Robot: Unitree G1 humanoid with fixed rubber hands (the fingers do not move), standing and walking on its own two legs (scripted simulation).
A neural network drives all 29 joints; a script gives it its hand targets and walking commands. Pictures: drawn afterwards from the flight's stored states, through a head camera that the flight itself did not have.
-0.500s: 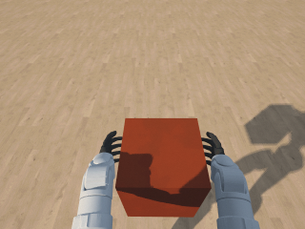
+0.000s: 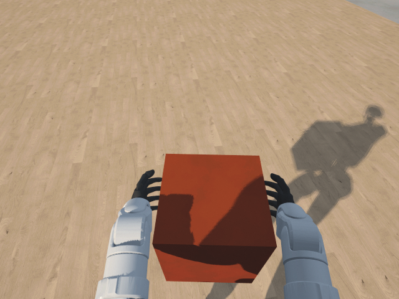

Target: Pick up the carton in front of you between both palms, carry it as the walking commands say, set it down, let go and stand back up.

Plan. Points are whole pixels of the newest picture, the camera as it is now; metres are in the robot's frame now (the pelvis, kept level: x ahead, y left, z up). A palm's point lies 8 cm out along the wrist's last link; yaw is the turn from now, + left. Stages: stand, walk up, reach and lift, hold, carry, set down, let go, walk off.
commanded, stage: hold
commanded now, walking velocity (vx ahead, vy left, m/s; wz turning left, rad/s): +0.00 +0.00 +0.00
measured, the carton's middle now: (210, 221) +0.30 -0.01 -0.04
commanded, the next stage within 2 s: set down in 0.40 s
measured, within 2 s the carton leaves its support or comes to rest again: neither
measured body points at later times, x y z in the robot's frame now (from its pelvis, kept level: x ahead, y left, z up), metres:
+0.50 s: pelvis +0.00 +0.04 +0.00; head -0.04 +0.06 +0.45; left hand +0.31 +0.18 +0.03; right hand +0.30 -0.12 +0.04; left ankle +0.06 +0.13 -0.74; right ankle +0.00 -0.11 -0.74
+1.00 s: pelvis -0.03 +0.01 -0.05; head +0.17 +0.04 +0.35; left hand +0.34 +0.21 -0.14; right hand +0.37 -0.09 -0.14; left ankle +0.06 +0.13 -0.74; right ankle +0.00 -0.11 -0.74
